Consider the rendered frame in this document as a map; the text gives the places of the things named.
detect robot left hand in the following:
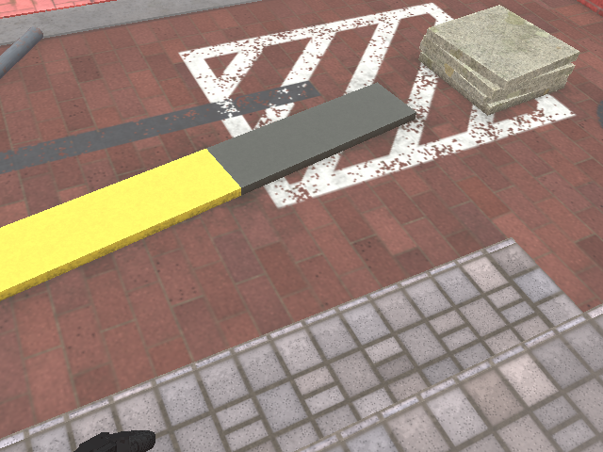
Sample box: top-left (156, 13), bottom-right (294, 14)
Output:
top-left (74, 430), bottom-right (155, 452)

